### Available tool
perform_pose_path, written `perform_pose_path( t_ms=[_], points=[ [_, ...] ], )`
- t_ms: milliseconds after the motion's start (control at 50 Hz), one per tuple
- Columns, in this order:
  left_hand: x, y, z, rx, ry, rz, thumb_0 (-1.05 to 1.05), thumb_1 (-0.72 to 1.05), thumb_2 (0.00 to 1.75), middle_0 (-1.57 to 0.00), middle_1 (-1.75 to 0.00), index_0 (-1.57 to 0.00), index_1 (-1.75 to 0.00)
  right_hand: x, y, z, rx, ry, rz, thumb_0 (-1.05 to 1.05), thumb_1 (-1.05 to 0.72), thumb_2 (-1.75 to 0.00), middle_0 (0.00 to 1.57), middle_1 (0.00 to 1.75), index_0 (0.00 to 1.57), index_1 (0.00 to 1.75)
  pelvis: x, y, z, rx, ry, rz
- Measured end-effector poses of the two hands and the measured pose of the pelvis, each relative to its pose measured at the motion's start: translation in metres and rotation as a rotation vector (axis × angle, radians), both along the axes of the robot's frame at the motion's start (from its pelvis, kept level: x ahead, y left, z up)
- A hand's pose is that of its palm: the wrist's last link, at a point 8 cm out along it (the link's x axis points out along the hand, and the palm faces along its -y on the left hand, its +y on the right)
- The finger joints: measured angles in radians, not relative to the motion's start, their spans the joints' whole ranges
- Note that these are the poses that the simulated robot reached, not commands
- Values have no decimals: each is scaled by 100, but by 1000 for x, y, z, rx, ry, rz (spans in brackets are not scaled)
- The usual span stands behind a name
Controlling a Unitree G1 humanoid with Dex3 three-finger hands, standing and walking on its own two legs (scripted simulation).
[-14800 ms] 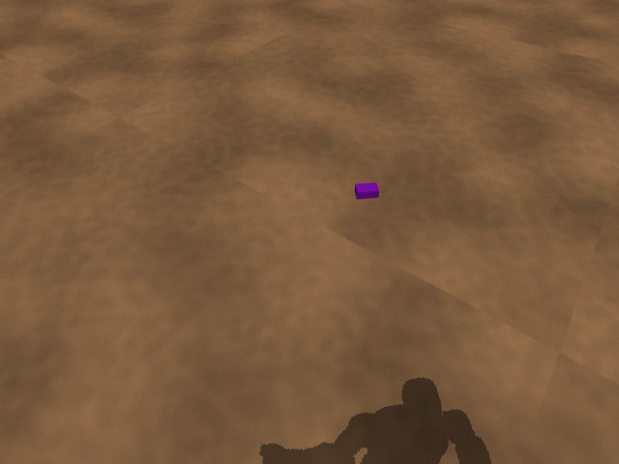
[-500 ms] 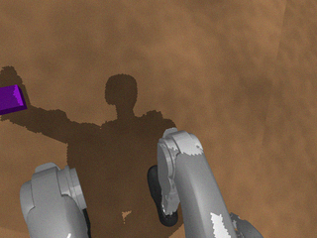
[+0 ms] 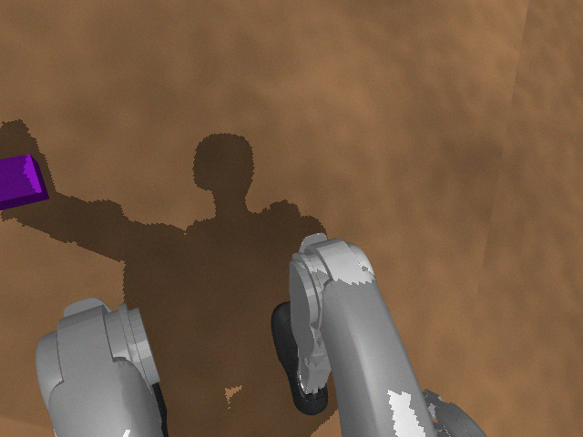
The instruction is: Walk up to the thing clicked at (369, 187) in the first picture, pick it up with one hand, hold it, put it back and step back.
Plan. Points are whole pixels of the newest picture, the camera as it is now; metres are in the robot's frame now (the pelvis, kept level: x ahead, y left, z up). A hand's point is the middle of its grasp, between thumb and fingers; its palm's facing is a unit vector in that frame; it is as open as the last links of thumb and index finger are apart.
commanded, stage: rise first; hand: left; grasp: from above
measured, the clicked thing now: (1, 185) +0.51 +0.30 -0.30
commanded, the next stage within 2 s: approach in 1.66 s
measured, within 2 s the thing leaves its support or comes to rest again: neither
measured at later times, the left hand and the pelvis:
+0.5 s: hand out of the picture +0.47 +0.33 -0.18, palm faces -0.44 -0.09 -0.89, open 13.5 cm; pelvis +0.00 +0.00 +0.00, yaw +0 degrees
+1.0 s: hand out of the picture +0.47 +0.33 -0.18, palm faces -0.45 -0.08 -0.89, open 13.9 cm; pelvis +0.00 +0.00 +0.00, yaw +0 degrees
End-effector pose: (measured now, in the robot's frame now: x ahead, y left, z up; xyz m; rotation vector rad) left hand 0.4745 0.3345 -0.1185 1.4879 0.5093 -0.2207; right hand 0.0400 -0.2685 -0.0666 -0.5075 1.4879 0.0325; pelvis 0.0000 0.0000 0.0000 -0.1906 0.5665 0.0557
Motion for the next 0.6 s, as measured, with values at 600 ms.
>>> perform_pose_path(
  t_ms=[600],
  points=[
    [0, -2, 3, 3, -15, -4, 0, -42, 93, -20, -87, -19, -89, 1, 1, -1, 6, -13, 4, 0, -90, -89, 21, 30, 20, 30, 0, 0, -1, 2, -2, 2]
  ],
)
